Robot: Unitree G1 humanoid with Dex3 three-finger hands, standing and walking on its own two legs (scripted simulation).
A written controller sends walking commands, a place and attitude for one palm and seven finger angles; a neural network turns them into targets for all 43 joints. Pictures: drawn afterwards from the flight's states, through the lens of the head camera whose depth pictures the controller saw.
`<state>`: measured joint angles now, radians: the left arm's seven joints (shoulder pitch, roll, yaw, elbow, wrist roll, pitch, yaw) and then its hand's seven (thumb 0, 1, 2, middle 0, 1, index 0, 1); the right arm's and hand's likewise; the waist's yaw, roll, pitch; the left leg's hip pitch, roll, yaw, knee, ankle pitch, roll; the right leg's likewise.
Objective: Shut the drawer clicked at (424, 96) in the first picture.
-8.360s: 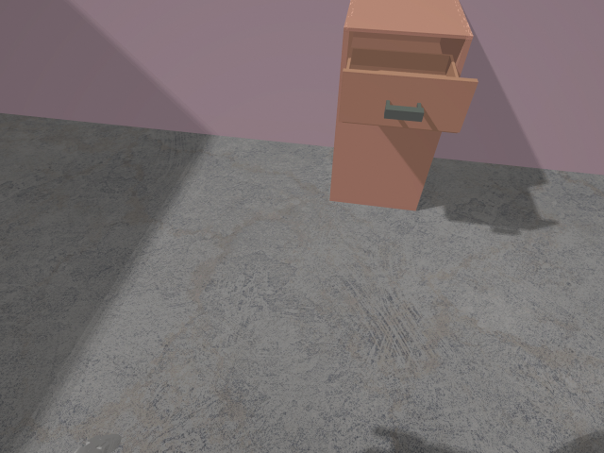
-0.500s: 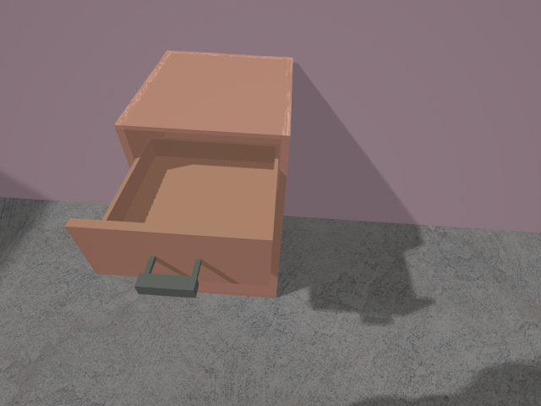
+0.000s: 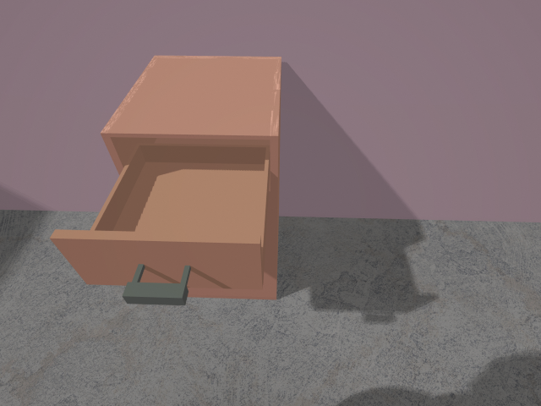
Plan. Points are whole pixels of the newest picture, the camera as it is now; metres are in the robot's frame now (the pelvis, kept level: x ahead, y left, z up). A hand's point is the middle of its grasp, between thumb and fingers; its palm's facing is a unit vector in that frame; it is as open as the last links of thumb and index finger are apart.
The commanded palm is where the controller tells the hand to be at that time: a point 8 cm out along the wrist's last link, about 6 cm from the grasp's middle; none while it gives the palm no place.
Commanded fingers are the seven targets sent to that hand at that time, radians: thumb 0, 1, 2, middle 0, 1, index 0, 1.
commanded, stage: look again from close up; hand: left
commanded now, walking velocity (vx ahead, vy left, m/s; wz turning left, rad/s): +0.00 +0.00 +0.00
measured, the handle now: (160, 281) +0.34 +0.23 -0.06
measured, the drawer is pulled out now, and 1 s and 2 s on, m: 0.30 0.30 0.30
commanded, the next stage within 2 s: shuffle to correct the standing spot in 0.18 s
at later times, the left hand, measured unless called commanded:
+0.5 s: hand out of the picture -0.04 +0.18 -0.17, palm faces +0.06 -0.98 -0.17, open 7.4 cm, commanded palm none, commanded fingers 0.00 0.90 0.90 -0.20 -0.30 -0.20 -0.30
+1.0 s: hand out of the picture +0.05 +0.20 -0.17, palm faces +0.00 -0.98 -0.22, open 7.3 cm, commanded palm none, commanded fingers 0.00 0.90 0.90 -0.20 -0.30 -0.20 -0.30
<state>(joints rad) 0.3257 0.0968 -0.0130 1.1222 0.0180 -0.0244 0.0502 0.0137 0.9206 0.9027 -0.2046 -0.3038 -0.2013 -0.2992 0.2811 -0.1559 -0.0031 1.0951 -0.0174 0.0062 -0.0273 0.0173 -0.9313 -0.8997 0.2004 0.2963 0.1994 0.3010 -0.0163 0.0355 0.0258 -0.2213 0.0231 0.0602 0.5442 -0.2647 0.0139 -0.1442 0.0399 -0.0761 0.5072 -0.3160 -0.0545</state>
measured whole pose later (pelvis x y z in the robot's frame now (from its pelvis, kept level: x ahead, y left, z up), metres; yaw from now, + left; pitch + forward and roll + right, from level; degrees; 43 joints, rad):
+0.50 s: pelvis +0.01 +0.02 +0.00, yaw +0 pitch -2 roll -1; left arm 0.42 0.12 0.01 1.11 0.02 -0.02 0.04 0.00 0.91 0.90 -0.20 -0.30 -0.20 -0.30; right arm 0.38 -0.14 0.01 1.13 -0.02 0.01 -0.01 0.00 -0.91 -0.90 0.20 0.30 0.20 0.30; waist 0.00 0.01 -0.02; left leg -0.22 -0.01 0.07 0.53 -0.28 0.05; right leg -0.15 0.01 -0.07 0.49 -0.32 -0.03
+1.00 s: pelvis +0.04 +0.03 +0.01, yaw -2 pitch -2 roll +1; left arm 0.32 0.13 0.00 1.08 0.01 -0.02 0.06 0.03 0.94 0.90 -0.20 -0.30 -0.20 -0.30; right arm 0.31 -0.11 0.02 1.14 -0.01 -0.01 -0.04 0.02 -0.93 -0.90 0.20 0.30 0.20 0.30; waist -0.01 0.01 0.02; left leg -0.11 -0.03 0.12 0.41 -0.27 0.05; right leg -0.18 -0.01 -0.06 0.47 -0.26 -0.02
